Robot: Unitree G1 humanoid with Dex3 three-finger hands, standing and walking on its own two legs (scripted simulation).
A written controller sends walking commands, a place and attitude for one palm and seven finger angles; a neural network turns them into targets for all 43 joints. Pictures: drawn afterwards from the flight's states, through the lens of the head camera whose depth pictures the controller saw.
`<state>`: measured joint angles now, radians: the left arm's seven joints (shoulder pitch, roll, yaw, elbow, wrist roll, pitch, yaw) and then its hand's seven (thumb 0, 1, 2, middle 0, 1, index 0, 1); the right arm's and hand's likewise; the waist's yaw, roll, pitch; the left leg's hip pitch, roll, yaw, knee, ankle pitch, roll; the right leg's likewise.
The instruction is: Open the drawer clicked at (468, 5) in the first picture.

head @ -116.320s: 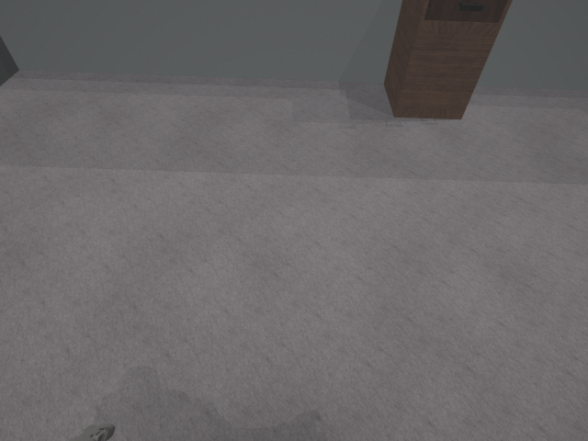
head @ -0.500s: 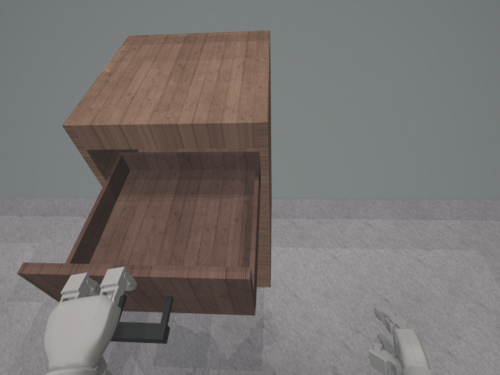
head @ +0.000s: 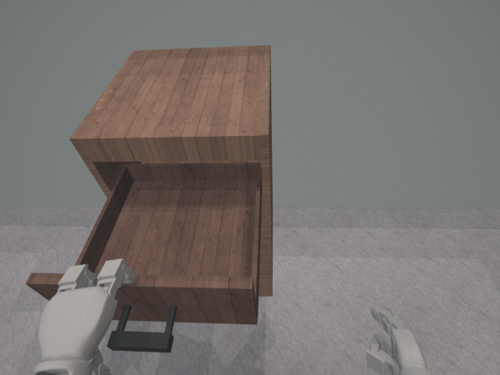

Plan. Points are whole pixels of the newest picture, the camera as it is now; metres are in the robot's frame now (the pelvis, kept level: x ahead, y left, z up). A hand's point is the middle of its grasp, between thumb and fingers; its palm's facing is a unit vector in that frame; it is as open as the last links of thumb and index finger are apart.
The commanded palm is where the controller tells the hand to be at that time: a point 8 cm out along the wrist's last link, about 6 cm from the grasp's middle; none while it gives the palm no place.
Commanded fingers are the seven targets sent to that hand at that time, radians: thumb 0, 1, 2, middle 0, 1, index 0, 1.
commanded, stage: lift the hand off the handle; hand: left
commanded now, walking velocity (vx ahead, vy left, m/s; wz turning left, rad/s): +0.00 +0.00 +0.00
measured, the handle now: (145, 326) +0.21 +0.23 -0.08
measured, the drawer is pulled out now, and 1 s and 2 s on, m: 0.30 0.30 0.30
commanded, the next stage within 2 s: draw the hand back to the body in 0.58 s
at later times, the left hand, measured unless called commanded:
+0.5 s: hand (83, 318) +0.17 +0.25 +0.07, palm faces +0.05 -0.10 -0.99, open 13.8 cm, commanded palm +0.14 +0.25 +0.12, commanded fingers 0.00 -0.50 0.30 -0.30 -1.20 -0.30 -1.20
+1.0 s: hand (68, 313) +0.17 +0.26 +0.09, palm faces +0.06 -0.08 -0.99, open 13.9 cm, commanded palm +0.14 +0.26 +0.15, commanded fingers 0.00 -0.50 0.30 -0.30 -1.20 -0.30 -1.20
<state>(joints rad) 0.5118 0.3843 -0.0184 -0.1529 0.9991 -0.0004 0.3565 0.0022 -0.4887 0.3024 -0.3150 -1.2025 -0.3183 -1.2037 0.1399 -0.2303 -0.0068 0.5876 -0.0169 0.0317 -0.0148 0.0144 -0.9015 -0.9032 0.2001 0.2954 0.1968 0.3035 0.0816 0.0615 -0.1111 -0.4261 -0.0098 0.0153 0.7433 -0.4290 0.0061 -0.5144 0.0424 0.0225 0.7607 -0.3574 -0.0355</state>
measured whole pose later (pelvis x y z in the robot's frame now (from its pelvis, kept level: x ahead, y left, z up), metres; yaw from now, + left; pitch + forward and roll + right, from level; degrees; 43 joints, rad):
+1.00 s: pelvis +0.00 +0.01 +0.02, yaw +0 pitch +3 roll +0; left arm 0.57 0.45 0.05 -0.34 0.92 0.01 0.22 0.00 -0.49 0.30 -0.32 -1.20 -0.31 -1.20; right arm 0.15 -0.23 0.01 0.57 0.00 0.05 0.01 0.02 -0.90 -0.90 0.20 0.30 0.20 0.30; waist 0.10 0.09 -0.08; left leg -0.29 -0.01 0.01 0.61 -0.38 0.02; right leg -0.36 0.04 0.02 0.61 -0.30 -0.02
